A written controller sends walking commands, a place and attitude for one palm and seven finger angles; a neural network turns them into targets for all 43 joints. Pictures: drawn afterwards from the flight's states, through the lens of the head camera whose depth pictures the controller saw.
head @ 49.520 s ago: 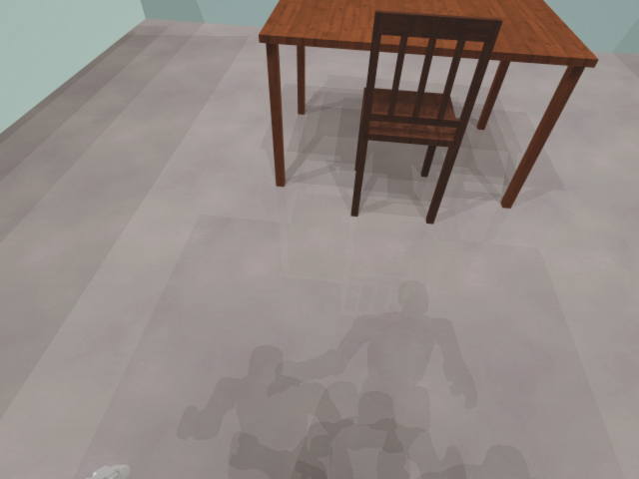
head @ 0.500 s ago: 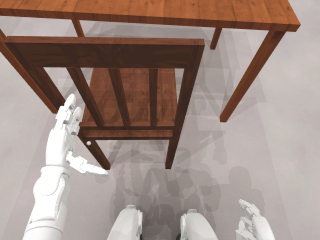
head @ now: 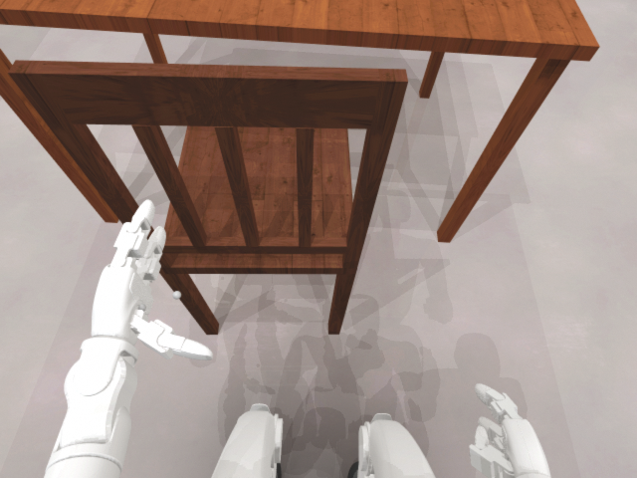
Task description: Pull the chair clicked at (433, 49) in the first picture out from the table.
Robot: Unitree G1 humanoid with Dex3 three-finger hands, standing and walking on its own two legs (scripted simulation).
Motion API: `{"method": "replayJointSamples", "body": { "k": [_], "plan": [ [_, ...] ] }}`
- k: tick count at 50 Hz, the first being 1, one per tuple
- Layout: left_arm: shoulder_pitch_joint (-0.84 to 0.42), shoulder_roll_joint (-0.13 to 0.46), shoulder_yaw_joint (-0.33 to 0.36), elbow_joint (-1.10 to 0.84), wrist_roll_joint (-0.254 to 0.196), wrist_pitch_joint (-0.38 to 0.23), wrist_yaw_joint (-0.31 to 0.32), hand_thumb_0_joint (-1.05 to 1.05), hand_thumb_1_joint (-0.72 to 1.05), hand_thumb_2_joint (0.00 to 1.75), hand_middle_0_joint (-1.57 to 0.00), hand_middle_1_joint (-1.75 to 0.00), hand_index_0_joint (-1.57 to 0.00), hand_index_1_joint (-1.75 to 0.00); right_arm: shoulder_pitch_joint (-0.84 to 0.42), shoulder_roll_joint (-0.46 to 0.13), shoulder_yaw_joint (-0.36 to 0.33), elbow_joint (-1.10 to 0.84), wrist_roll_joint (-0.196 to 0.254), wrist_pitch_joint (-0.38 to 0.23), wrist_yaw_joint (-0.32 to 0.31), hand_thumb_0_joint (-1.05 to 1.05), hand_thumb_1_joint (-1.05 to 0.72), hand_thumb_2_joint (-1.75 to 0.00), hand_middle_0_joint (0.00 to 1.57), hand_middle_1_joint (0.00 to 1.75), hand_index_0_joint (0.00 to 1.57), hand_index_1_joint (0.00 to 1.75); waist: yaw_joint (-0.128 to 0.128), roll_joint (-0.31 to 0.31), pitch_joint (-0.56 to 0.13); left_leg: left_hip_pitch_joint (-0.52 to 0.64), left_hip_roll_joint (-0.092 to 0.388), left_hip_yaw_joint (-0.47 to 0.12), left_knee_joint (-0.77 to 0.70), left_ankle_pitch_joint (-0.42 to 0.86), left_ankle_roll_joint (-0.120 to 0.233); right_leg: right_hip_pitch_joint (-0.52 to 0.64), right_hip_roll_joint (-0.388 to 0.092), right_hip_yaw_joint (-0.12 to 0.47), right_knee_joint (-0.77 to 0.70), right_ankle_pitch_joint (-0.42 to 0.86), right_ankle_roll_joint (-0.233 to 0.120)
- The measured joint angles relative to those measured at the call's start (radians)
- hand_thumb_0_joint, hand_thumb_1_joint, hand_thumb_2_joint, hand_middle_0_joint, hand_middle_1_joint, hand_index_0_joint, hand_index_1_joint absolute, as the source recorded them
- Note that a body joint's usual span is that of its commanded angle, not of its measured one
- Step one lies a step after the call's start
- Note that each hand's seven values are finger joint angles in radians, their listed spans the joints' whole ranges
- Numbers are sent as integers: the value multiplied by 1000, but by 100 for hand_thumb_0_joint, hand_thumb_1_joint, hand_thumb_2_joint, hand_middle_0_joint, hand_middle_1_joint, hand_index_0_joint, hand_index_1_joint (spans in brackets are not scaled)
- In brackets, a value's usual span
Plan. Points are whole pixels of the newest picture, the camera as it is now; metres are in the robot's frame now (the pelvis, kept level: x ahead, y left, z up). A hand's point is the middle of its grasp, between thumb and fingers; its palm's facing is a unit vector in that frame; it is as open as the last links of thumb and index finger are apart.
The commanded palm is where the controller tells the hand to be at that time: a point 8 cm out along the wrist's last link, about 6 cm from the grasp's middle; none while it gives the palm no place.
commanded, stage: aim the fingers beside a spindle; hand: left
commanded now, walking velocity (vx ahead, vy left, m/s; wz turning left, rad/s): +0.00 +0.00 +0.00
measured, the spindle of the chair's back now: (241, 194) +0.48 +0.13 +0.01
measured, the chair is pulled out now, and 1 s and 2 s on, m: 0.18 0.18 0.18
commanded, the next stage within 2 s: none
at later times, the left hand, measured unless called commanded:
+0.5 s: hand (172, 282) +0.33 +0.19 +0.03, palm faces +0.04 -1.00 -0.06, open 16.9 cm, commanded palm +0.31 +0.24 +0.03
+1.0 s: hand (179, 290) +0.33 +0.18 +0.02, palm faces +0.01 -1.00 -0.04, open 16.9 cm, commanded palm +0.31 +0.23 +0.03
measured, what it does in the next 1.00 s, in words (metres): stands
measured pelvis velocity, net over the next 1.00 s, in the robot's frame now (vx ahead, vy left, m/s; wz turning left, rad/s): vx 0.01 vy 0.01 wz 0.00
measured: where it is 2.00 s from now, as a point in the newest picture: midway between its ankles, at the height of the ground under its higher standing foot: outside the picture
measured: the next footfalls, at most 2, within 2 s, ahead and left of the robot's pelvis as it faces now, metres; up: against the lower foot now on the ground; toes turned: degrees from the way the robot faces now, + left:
none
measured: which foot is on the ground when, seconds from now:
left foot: down 0.00-1.00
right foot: down 0.00-1.00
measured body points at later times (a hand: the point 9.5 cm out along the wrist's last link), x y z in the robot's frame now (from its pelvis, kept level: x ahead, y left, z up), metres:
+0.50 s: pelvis +0.00 +0.01 +0.00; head +0.11 +0.02 +0.44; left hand +0.33 +0.24 +0.04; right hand +0.16 -0.24 -0.10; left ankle +0.03 +0.12 -0.62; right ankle +0.02 -0.11 -0.62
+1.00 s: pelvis +0.01 +0.01 +0.00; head +0.12 +0.02 +0.44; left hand +0.32 +0.24 +0.02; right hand +0.17 -0.24 -0.10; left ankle +0.03 +0.12 -0.62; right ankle +0.02 -0.11 -0.62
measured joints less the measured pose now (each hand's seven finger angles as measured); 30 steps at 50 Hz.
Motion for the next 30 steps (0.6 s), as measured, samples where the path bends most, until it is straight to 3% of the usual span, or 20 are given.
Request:
{"method": "replayJointSamples", "body": {
  "k": [4, 8, 16, 24, 30],
  "plan": [
    [39, -15, -28, -64, 12, -29, 13, -1, -50, 30, -6, -8, -6, -8, 13, 1, 0, 9, -4, -5, -3, 1, -91, -90, 20, 30, 20, 30, 6, 1, 1, 14, -1, 2, -9, 1, 3, 15, -1, 2, -10, 2, 3],
    [2, -7, -16, -31, 26, -52, 36, -1, -50, 30, -6, -8, -7, -8, 12, 2, 7, 24, -7, -3, -3, 1, -90, -90, 20, 30, 21, 30, 5, -2, -7, 6, -4, 0, -4, 2, 3, 8, -4, 0, -5, 1, 4],
    [-29, 0, -14, 10, 13, -3, 15, -1, -50, 30, -6, -8, -6, -8, 8, 0, 4, 15, -2, 0, -2, 1, -90, -90, 20, 30, 21, 30, -4, 2, 4, -14, -3, 0, 8, 0, 7, -10, -3, 0, 2, 3, 7],
    [-1, -9, -19, -42, 31, -36, 50, -1, -50, 30, -6, -8, -7, -8, 14, 4, 4, 19, -8, 3, 1, 1, -91, -90, 20, 30, 20, 30, -1, -3, -6, 9, -4, 10, -13, 1, 11, 10, -4, 10, -17, 5, 12],
    [-37, 5, -4, 34, 23, -12, 35, -1, -50, 30, -6, -8, -6, -8, 7, -1, 7, 12, -3, 10, 5, 1, -90, -90, 20, 30, 21, 30, -1, -2, -6, -8, -6, 4, 1, -3, 10, -3, -5, 4, -7, 0, 11]
  ]
}}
